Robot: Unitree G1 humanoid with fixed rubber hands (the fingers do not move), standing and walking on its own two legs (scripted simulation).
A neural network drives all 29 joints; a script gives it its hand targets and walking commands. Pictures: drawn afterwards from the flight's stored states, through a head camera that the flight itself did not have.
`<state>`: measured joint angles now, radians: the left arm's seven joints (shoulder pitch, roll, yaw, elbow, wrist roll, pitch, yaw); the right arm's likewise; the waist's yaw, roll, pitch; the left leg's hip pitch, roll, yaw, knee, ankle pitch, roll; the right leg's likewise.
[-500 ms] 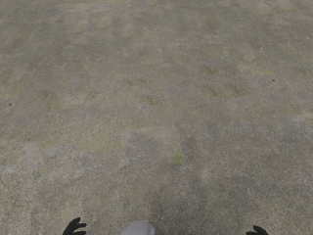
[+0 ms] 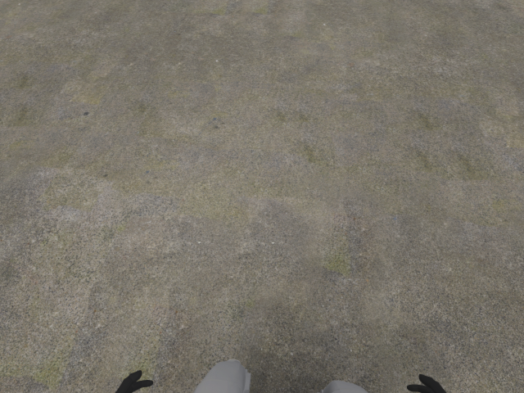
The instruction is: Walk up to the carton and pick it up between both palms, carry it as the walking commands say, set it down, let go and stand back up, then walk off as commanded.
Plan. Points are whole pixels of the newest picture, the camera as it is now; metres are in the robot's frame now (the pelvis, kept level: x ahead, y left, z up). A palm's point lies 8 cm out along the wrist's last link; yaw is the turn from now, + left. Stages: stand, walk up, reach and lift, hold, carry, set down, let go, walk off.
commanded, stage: walk up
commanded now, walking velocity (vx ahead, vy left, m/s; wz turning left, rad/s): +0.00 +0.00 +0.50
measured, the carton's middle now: out of the picture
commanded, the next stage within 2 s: none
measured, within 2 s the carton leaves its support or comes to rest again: neither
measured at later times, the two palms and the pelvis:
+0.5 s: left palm out of the picture +0.06 +0.31 -0.12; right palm (397, 387) +0.13 -0.19 -0.14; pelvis +0.01 +0.04 -0.01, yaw +12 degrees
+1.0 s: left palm out of the picture +0.00 +0.36 -0.12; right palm (356, 369) +0.15 -0.13 -0.13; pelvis +0.00 +0.08 +0.00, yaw +25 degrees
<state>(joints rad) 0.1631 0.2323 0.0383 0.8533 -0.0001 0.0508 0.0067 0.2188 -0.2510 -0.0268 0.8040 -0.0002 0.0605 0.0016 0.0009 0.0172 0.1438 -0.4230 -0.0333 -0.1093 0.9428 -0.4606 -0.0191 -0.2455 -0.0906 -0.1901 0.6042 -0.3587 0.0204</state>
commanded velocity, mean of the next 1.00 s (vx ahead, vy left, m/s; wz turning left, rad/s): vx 0.00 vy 0.00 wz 0.50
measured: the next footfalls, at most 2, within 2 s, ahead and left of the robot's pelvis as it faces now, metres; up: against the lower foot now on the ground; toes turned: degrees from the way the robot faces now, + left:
left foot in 0.20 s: +0.05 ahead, +0.18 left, +0.00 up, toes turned +4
right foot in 0.42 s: +0.06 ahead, -0.07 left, +0.00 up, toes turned +0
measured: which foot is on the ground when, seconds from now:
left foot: up 0.00-0.18, down 0.20-0.44, up 0.46-0.72, down 0.74-1.00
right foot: down 0.00-0.20, up 0.22-0.40, down 0.42-0.74, up 0.76-1.00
